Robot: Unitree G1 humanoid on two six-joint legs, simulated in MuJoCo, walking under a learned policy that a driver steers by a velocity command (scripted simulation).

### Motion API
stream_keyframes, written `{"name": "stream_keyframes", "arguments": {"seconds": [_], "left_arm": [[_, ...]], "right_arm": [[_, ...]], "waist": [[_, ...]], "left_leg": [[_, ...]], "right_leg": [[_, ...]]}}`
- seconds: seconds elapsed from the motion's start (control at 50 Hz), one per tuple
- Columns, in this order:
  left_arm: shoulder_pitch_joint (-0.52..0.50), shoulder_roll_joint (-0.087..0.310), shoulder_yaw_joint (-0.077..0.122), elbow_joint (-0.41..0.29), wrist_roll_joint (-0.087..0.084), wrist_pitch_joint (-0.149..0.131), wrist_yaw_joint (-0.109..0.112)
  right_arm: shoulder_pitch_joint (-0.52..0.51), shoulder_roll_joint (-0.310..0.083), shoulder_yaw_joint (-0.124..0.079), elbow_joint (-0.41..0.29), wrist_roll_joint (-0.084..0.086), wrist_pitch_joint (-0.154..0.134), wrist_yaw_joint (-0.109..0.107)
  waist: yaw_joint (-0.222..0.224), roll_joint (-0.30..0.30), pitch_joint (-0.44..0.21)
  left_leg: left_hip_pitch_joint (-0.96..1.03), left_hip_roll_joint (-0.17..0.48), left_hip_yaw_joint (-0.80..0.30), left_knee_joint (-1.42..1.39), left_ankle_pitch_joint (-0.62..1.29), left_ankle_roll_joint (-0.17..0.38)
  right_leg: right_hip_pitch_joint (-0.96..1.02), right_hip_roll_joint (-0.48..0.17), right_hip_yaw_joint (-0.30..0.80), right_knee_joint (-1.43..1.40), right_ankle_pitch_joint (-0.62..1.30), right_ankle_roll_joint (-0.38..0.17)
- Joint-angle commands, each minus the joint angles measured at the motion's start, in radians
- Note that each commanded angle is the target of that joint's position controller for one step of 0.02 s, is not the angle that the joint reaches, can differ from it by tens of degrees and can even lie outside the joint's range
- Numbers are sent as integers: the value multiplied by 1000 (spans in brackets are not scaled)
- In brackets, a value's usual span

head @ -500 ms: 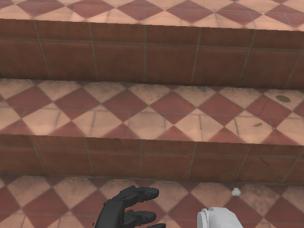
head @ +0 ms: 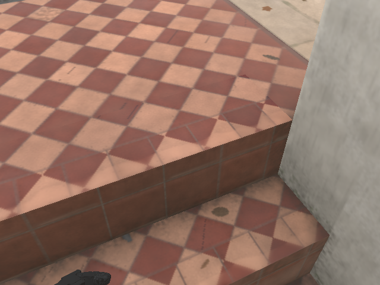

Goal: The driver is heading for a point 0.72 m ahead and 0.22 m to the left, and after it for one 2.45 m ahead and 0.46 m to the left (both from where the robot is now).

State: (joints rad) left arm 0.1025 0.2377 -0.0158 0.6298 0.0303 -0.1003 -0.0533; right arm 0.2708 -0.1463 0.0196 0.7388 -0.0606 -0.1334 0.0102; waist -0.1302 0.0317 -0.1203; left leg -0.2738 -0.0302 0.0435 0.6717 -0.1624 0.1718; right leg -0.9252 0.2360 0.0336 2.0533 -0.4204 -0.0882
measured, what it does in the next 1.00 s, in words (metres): climbs, turning left: right foot 0.22 m higher, then left foot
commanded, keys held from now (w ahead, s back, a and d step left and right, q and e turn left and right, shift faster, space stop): w+q+shift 0.64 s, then w+e+shift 0.36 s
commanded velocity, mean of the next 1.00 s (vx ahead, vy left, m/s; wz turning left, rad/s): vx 1.00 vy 0.00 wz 0.43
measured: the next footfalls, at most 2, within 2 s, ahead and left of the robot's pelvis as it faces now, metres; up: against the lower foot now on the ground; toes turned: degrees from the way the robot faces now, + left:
right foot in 0.16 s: +0.19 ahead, -0.14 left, +0.22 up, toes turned +2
left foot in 0.68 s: +0.16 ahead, +0.18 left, +0.22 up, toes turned +25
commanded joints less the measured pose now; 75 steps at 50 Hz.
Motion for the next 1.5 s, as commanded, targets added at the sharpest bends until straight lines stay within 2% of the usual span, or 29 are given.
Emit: {"name": "stream_keyframes", "arguments": {"seconds": [0.02,0.08,0.12,0.16,0.18,0.22,0.26,0.3,0.38,0.48,0.56,0.6,0.62,0.64,0.66,0.7,0.76,0.82,0.88,0.92,0.96,1.0,1.04,1.1,1.28,1.32,1.34,1.42,1.5], "left_arm": [[-109,-332,-133,-264,-17,-87,-82],[-418,-273,-179,-394,43,-60,-67],[-560,-176,-172,-537,71,-37,27],[-227,23,-54,-400,-1,-5,73],[114,85,16,-263,47,-26,59],[438,240,72,-52,28,14,64],[29,-39,-7,-16,-22,22,84],[-163,-231,-46,54,14,5,60],[-308,1,-7,101,50,23,59],[-136,190,38,69,80,32,84],[-411,312,72,-121,8,57,105],[-307,217,31,-166,-23,45,71],[-421,137,13,-179,-36,28,29],[-441,-11,-28,-204,-63,19,20],[-57,14,2,-271,-34,13,17],[-368,-113,-60,-323,2,-35,-34],[-526,-220,-96,-324,7,-63,-19],[-488,-260,-112,-350,-80,-71,-9],[-521,-219,-135,-423,-74,-40,-45],[-144,-51,-67,-378,7,1,19],[-46,121,24,-235,-70,52,48],[1,112,20,-161,-49,66,58],[136,136,51,-3,24,152,60],[92,-211,-71,72,37,121,14],[-50,54,38,-77,-83,85,92],[78,-67,17,-98,-61,26,65],[143,-27,19,-135,-76,1,35],[509,176,111,-61,-61,147,51],[548,61,84,-39,-69,182,73]], "right_arm": [[205,129,28,230,-12,46,16],[-10,14,4,221,95,30,-17],[116,-271,-71,173,167,-6,-59],[221,-412,-108,218,105,1,-66],[144,-354,-114,176,70,-19,-39],[46,-174,-96,145,51,-37,33],[-209,2,-55,-103,48,17,53],[-123,49,-21,-189,47,105,27],[144,-50,-28,-159,60,164,-18],[-52,-142,-42,-276,85,187,-38],[163,-275,-69,-265,73,184,14],[387,-385,-141,-111,47,151,27],[476,-227,-111,-41,42,156,25],[436,-106,-76,56,1,157,42],[-85,-370,-99,-110,-22,106,0],[72,-84,-25,-57,-21,101,6],[402,18,6,118,-7,65,-16],[474,-6,-6,181,-31,76,-40],[195,-61,6,210,6,101,-48],[-10,-348,-52,173,42,31,-30],[75,-464,-101,169,47,47,-45],[181,-371,-86,88,51,50,-28],[-251,-215,-41,-92,-15,39,-2],[-418,109,65,-317,-1,-4,124],[-227,-61,99,-217,-5,82,-9],[-241,-49,60,-179,44,78,-14],[-319,-227,29,-235,5,35,-18],[-638,-112,32,-297,16,60,-7],[-640,-156,1,-305,10,43,-13]], "waist": [[234,-35,122],[270,-195,178],[195,-174,-67],[326,-83,-278],[435,-159,-507],[431,-507,-574],[199,-303,-9],[-11,-66,120],[-234,-129,103],[-105,-51,131],[-262,-35,-40],[-214,43,-187],[-258,-6,-130],[-192,190,56],[309,432,163],[82,149,24],[-49,-22,2],[-18,6,124],[187,-88,74],[356,161,-159],[352,73,-303],[237,-108,-384],[290,-403,-288],[15,-151,90],[-6,133,18],[90,370,-94],[170,361,-201],[519,77,-54],[518,89,-32]], "left_leg": [[364,209,-214,-157,748,-52],[-576,81,-181,-558,596,-77],[-574,231,-453,-731,1021,26],[40,228,-403,-313,1727,48],[-191,177,-397,86,2036,75],[-410,-120,-338,928,192,8],[-848,-100,-260,1523,-173,-60],[-842,11,-184,1637,-168,-47],[-559,-19,-35,1685,116,-122],[-852,-16,-67,1660,-124,-172],[-354,111,-35,683,-178,-84],[22,20,2,114,286,-7],[137,126,34,-297,568,55],[92,165,42,-633,691,89],[116,171,-738,-275,156,207],[-95,87,-456,-129,280,134],[211,149,-336,-74,454,68],[535,330,-428,-188,662,51],[-56,237,-91,-586,471,-69],[-373,382,-163,-807,1549,135],[210,358,7,-242,2467,138],[54,337,-80,40,2170,135],[-203,85,-16,501,524,90],[-504,-63,-208,1320,-139,21],[319,47,-24,-77,-176,-108],[225,277,-302,30,-184,-64],[151,598,-775,-252,-522,112],[-85,350,-29,-38,-210,-85],[-185,433,113,-50,-371,-121]], "right_leg": [[-660,-123,144,453,-200,-64],[43,-243,-251,-105,147,43],[614,-276,-229,-571,-60,55],[706,-179,-211,-955,-282,44],[1092,-339,230,-866,-33,-137],[1222,-630,961,-1556,106,-320],[688,-616,594,-1422,146,-193],[385,-581,267,-1417,22,-32],[150,-541,-143,-1682,208,17],[672,-587,-210,-1705,675,-26],[898,-520,-372,-1613,1110,81],[1004,-460,-325,-1150,1178,18],[946,-471,-313,-860,924,49],[779,-361,-309,-506,206,49],[73,-133,-13,-144,115,98],[185,-185,-36,-52,79,43],[-145,-142,-96,114,-32,7],[-795,-98,119,588,-340,-32],[-286,-224,-104,-102,-14,-23],[709,-216,-299,-213,109,24],[546,-118,-239,-513,-200,2],[721,-120,71,-776,-223,-94],[711,-148,261,-1133,1,-133],[19,-161,623,-1449,-447,-185],[-466,-2,202,-1262,-150,58],[-366,-70,202,-363,-31,30],[-420,-179,141,-45,17,89],[-61,-314,45,-44,256,238],[281,-396,-110,-391,321,171]]}}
